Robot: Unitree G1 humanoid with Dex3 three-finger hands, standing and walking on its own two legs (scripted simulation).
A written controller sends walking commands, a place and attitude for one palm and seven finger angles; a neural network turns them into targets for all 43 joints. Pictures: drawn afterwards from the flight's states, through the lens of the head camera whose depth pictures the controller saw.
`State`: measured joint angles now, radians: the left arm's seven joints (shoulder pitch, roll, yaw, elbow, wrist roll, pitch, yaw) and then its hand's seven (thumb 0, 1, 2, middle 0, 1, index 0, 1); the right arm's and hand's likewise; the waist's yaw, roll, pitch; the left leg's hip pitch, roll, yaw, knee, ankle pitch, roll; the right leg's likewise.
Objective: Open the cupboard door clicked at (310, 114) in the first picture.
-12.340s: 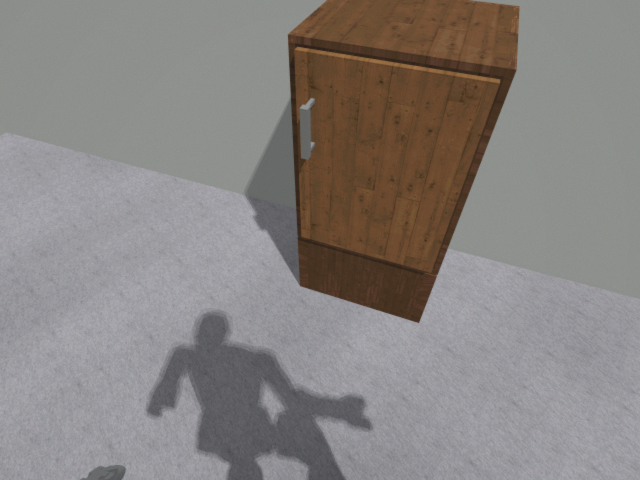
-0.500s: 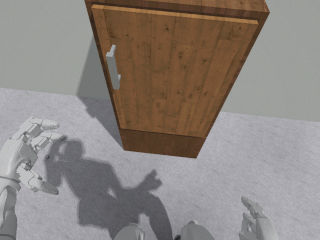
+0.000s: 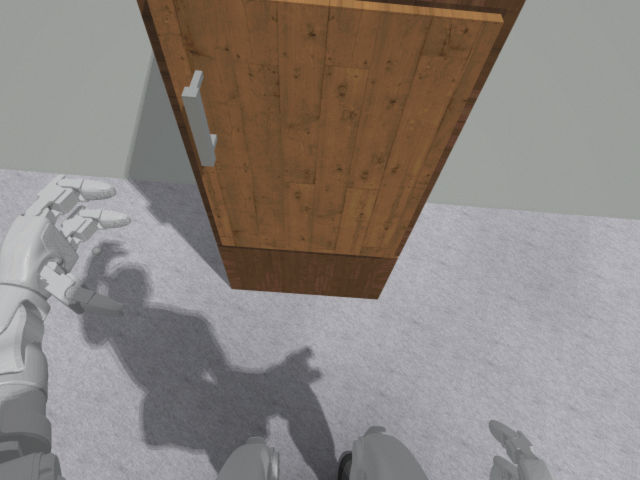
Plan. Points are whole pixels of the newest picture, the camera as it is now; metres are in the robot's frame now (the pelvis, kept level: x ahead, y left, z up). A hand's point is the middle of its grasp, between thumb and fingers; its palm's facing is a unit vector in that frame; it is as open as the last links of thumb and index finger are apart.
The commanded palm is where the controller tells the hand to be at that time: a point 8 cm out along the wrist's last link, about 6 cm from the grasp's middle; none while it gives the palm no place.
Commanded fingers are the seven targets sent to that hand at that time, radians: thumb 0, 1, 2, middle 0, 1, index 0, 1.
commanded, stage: move the hooked fingers beside the handle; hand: left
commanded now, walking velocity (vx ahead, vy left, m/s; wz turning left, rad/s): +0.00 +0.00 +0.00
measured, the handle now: (203, 121) +0.60 +0.19 +0.04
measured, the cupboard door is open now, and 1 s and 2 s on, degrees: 0 0 0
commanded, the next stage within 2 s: slide the fingers in behind the handle in 1.90 s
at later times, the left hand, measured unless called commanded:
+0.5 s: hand (126, 196) +0.45 +0.26 +0.05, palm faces -0.06 -1.00 -0.03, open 14.0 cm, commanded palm +0.44 +0.30 +0.05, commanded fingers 0.00 -0.50 0.30 -0.30 -1.20 -0.30 -1.20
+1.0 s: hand (158, 146) +0.54 +0.24 +0.05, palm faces -0.06 -1.00 -0.03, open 14.0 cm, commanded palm +0.53 +0.28 +0.04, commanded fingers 0.00 -0.50 0.30 -0.30 -1.20 -0.30 -1.20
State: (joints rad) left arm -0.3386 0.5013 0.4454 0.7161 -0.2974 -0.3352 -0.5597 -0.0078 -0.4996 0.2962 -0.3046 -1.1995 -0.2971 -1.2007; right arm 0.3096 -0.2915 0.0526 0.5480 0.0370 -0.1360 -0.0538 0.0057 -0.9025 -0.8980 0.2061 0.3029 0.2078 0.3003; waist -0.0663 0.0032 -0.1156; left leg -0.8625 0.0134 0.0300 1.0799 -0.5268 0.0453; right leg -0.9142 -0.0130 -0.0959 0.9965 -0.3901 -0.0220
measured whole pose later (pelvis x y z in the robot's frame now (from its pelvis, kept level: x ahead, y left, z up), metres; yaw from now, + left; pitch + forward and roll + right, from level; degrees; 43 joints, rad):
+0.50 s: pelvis +0.00 +0.01 -0.01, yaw -1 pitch +21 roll -3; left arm -0.66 0.57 0.45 1.02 -0.19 -0.39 -0.51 -0.01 -0.50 0.30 -0.30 -1.20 -0.30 -1.20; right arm 0.34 -0.29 0.05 0.59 0.02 -0.02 -0.04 0.00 -0.90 -0.90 0.21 0.30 0.21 0.30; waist -0.12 0.00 -0.12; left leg -0.94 0.02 0.03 1.11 -0.54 0.05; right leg -0.99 -0.01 -0.09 1.01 -0.39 -0.01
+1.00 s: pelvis +0.00 +0.01 -0.02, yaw -2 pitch +27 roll -4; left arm -0.97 0.73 0.49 1.23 -0.09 -0.36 -0.45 -0.01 -0.50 0.30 -0.30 -1.20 -0.30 -1.20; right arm 0.39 -0.29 0.08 0.58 0.00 0.08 -0.02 0.00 -0.90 -0.90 0.21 0.30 0.21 0.30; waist -0.22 0.02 -0.10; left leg -1.09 0.04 0.02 1.17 -0.55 0.06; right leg -1.12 0.01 -0.10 1.04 -0.39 -0.01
